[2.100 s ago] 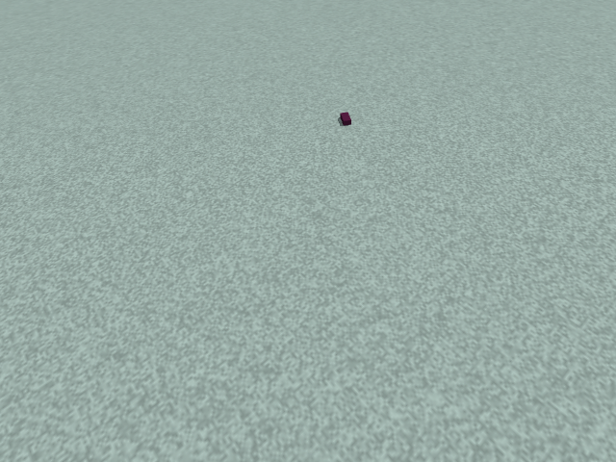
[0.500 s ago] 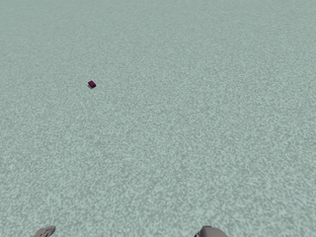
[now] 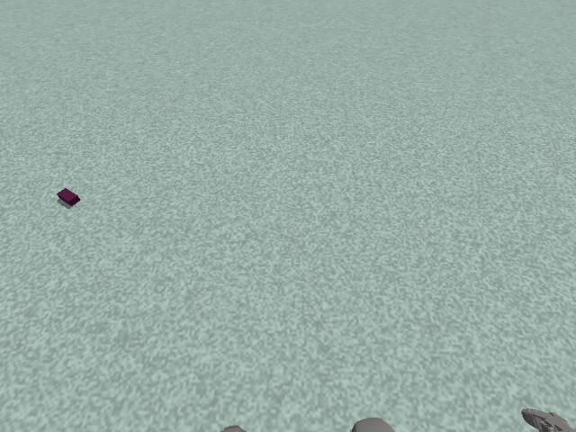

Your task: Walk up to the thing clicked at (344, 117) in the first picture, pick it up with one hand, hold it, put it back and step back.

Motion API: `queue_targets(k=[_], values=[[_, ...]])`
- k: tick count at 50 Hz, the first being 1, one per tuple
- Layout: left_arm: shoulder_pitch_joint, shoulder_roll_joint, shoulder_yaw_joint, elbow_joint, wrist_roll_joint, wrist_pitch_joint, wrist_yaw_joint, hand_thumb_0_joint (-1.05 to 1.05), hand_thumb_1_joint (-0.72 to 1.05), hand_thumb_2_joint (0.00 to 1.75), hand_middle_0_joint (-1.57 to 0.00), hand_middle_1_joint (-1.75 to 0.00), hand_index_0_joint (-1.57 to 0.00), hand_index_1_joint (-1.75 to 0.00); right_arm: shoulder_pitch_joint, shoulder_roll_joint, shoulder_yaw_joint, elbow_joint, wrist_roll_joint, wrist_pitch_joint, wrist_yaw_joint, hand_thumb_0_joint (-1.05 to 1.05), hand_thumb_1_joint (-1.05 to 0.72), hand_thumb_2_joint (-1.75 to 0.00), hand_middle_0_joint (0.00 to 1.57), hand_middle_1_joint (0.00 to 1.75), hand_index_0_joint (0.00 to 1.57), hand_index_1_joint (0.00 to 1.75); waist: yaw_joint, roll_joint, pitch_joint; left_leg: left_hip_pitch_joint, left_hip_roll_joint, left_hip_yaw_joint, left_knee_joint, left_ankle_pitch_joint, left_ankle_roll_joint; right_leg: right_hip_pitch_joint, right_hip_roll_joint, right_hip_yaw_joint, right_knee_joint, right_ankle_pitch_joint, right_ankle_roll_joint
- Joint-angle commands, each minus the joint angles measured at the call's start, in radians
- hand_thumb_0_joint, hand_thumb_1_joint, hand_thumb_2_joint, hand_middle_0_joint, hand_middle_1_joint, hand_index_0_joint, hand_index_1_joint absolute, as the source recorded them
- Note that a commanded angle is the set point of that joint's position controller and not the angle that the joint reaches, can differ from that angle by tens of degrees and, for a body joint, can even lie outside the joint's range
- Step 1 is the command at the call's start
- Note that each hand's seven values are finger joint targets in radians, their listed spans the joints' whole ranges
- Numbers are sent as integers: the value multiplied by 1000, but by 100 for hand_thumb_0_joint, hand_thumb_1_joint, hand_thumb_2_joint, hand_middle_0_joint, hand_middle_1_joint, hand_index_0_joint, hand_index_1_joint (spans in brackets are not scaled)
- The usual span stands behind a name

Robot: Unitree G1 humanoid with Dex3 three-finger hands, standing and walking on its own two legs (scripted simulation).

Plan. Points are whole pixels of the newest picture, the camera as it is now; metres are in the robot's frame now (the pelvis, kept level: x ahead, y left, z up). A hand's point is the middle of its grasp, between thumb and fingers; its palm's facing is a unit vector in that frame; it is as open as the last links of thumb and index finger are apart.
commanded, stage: walk up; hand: left
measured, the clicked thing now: (68, 196) +1.29 +0.96 -0.71
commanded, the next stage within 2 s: none
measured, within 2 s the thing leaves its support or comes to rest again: neither
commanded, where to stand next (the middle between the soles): +0.82 +0.99 m, yaw -39 degrees
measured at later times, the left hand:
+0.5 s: hand (57, 317) +0.35 +0.39 -0.07, palm faces -0.15 -0.84 -0.52, open 7.4 cm
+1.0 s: hand (1, 258) +0.50 +0.56 -0.11, palm faces -0.39 -0.77 -0.50, open 7.4 cm
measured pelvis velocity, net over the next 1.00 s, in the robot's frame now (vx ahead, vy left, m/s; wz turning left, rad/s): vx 0.34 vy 0.30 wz -0.35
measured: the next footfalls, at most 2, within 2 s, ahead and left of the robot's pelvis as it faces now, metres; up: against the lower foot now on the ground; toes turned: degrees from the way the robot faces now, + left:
right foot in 0.32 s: +0.22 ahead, +0.01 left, +0.00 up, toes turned -15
left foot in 0.72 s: +0.40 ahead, +0.40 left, +0.00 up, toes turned -12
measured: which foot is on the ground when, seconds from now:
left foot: down 0.00-0.34, up 0.36-0.70, down 0.72-1.00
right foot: up 0.00-0.30, down 0.32-0.76, up 0.78-1.00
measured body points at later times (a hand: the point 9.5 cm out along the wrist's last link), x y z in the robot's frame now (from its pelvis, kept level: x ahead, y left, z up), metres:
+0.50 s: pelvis +0.17 +0.14 +0.03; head +0.16 +0.10 +0.48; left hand +0.35 +0.43 -0.04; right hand +0.16 -0.17 -0.11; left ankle +0.21 +0.30 -0.61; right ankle +0.18 +0.02 -0.69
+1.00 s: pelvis +0.34 +0.30 +0.03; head +0.38 +0.27 +0.47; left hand +0.52 +0.60 -0.08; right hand +0.26 -0.02 -0.09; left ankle +0.36 +0.41 -0.69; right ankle +0.38 +0.20 -0.66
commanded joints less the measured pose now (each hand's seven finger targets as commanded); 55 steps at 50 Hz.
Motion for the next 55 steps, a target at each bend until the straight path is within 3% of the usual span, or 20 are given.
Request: queue_targets(k=[1,7,13,15,16,17,18,19,24,32,36,38,40,43,46,49,52,53,54,55], values=[[77,153,14,-47,-37,-54,0,0,90,90,-20,-30,-20,-30,-68,-295,-100,-100,-4,-32,-55,0,-90,-90,20,30,20,30,37,369,-41,250,200,-487,-757,-300,-37,-262,-27,-54,207,195,16],[-64,99,2,-82,-50,-35,-22,0,90,90,-20,-30,-20,-30,140,-157,-65,-22,-14,-34,-68,0,-90,-90,20,30,20,30,-47,165,-96,529,90,-66,-539,612,-36,-166,37,-179,-233,199,65],[5,56,3,-82,-51,-27,-7,0,90,90,-20,-30,-20,-30,58,-159,-72,-92,-31,13,-72,0,-90,-90,20,30,20,30,3,202,-124,444,72,69,-368,720,-60,167,90,-329,-639,312,40],[225,99,44,-15,-41,-22,16,0,90,90,-20,-30,-20,-30,-28,-144,-59,-134,-22,20,-69,0,-90,-90,20,30,20,30,139,133,-181,144,34,132,-151,622,-137,582,40,-290,-753,357,-16],[306,153,70,-4,-37,-25,32,0,90,90,-20,-30,-20,-30,-5,-117,-45,-142,-21,21,-69,0,-90,-90,20,30,20,30,194,-69,-190,-130,-36,80,115,85,-161,787,-111,-43,-795,284,-97],[239,201,82,-49,-37,-23,46,0,90,90,-20,-30,-20,-30,108,-124,-40,-122,-29,35,-69,0,-90,-90,20,30,20,30,129,-68,-240,-270,-18,-95,336,-234,-155,774,-371,351,-795,-15,-187],[110,234,79,-88,-43,-24,63,0,90,90,-20,-30,-20,-30,139,-213,-66,-112,-30,52,-69,0,-90,-90,20,30,20,30,89,31,-158,-319,-9,-235,479,-216,-167,628,-467,527,-891,-149,-275],[7,243,74,-111,-46,-30,75,0,90,90,-20,-30,-20,-30,100,-242,-77,-111,-30,58,-74,0,-90,-90,20,30,20,30,61,48,-70,-339,40,-276,566,-172,-160,496,-501,542,-937,-155,-316],[-40,153,59,-113,-19,-77,35,0,90,90,-20,-30,-20,-30,85,-190,-49,-48,-17,65,-26,0,-90,-90,20,30,20,30,3,-3,50,-86,44,-199,301,99,-35,144,-142,-15,-890,65,-83],[35,240,82,-120,15,-91,20,0,90,90,-20,-30,-20,-30,-68,-188,-51,-88,-13,72,6,0,-90,-90,20,30,20,30,48,-173,42,46,82,-107,-19,126,-27,32,-117,-63,-792,84,-94],[-83,197,64,-155,18,-68,32,0,90,90,-20,-30,-20,-30,189,-225,-88,-1,-21,59,-12,0,-90,-90,20,30,20,30,-135,8,-113,452,-16,-28,-254,17,5,-109,-86,-136,-392,205,-43],[52,7,-2,-151,7,-55,42,0,90,90,-20,-30,-20,-30,195,-348,-111,-9,-38,41,-33,0,-90,-90,20,30,20,30,-114,492,-56,468,240,-468,-541,-95,7,-387,160,-170,74,-168,26],[90,107,8,-105,-12,-60,67,0,90,90,-20,-30,-20,-30,16,-393,-119,-53,-2,41,-52,0,-90,-90,20,30,20,30,-29,461,-60,383,308,-628,-662,-247,135,-364,46,-111,163,-33,-8],[119,166,35,-33,-45,-64,45,0,90,90,-20,-30,-20,-30,-32,-243,-66,-77,-18,32,-62,0,-90,-90,20,30,20,30,-3,323,-33,390,153,-266,-461,126,140,-274,7,-134,-4,91,27],[117,118,18,-38,-45,-69,36,0,90,90,-20,-30,-20,-30,-24,-199,-49,-83,-24,34,-64,0,-90,-90,20,30,20,30,-11,291,-59,435,134,-151,-369,541,229,-167,15,-235,-210,77,65],[119,94,20,-62,-43,-70,32,0,90,90,-20,-30,-20,-30,-45,-195,-44,-113,-28,42,-64,0,-90,-90,20,30,20,30,2,274,-65,326,165,-128,-387,515,244,27,17,-273,-371,165,47],[353,140,60,9,-28,-70,51,0,90,90,-20,-30,-20,-30,-153,-160,-24,-163,-13,60,-58,0,-90,-90,20,30,20,30,145,101,-140,93,72,-15,-103,342,145,459,14,-236,-645,452,28],[413,201,88,13,-17,-72,64,0,90,90,-20,-30,-20,-30,-97,-110,-5,-159,-6,64,-58,0,-90,-90,20,30,20,30,176,-39,-167,-89,20,-15,76,94,87,631,-67,-69,-679,360,17],[372,255,96,-31,-5,-70,77,0,90,90,-20,-30,-20,-30,-6,-97,4,-149,-5,76,-60,0,-90,-90,20,30,20,30,128,-130,-188,-212,-55,-72,253,-185,34,654,-297,306,-795,192,-43],[255,245,83,-82,-12,-65,79,0,90,90,-20,-30,-20,-30,51,-171,-16,-112,-8,104,-67,0,-90,-90,20,30,20,30,83,15,-117,-200,-50,-206,355,-178,2,483,-373,425,-874,-15,-79]])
